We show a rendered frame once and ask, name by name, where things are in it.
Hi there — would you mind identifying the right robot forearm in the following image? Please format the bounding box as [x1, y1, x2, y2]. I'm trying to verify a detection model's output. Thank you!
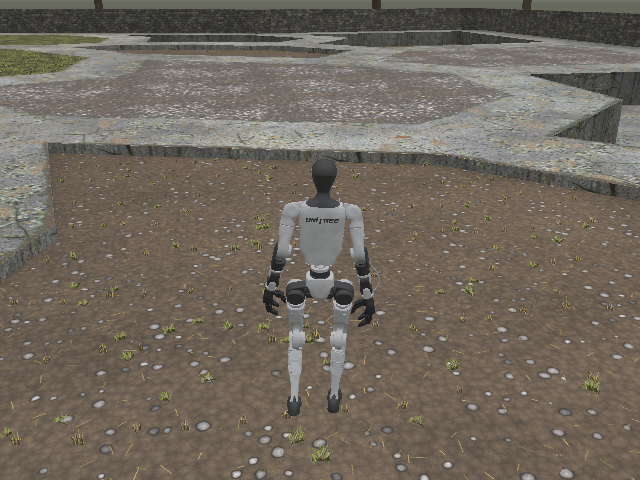
[355, 246, 374, 299]

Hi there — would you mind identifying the robot left hand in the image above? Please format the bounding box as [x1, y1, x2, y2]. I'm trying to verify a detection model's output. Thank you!
[263, 287, 286, 315]

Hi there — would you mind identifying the left robot forearm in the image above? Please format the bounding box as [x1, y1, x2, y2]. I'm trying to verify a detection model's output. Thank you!
[265, 242, 286, 291]

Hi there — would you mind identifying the right robot foot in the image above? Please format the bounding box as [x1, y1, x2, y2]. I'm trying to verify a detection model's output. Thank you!
[327, 388, 342, 413]

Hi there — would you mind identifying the robot right upper arm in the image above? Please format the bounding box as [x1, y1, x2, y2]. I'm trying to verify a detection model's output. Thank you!
[344, 203, 366, 261]

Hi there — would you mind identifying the right robot thigh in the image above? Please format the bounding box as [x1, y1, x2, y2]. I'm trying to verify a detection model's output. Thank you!
[330, 279, 354, 350]

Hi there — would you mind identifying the robot left upper arm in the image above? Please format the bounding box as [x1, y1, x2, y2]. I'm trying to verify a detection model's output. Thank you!
[276, 201, 302, 258]

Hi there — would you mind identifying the robot right hand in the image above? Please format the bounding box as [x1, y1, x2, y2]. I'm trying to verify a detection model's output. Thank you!
[351, 297, 375, 327]

